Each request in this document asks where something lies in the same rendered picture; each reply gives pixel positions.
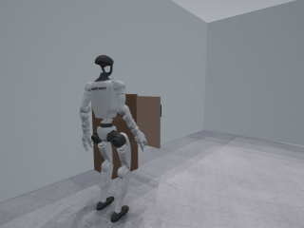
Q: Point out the robot right foot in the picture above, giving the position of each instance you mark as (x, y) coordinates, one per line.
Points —
(116, 216)

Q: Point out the robot right hand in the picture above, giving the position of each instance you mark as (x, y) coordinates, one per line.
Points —
(141, 140)

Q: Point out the robot left hand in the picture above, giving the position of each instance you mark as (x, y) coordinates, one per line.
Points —
(87, 137)

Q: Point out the left robot thigh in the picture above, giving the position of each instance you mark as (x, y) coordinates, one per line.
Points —
(106, 151)

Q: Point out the left robot forearm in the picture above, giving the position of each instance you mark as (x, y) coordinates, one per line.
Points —
(85, 122)

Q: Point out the robot left upper arm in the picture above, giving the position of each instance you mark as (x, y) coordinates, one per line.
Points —
(85, 108)

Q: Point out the cupboard door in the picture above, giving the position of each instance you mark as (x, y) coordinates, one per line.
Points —
(149, 119)

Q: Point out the robot right upper arm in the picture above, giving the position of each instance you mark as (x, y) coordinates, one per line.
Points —
(120, 94)

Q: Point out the right robot forearm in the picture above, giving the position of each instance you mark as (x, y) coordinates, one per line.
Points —
(130, 122)

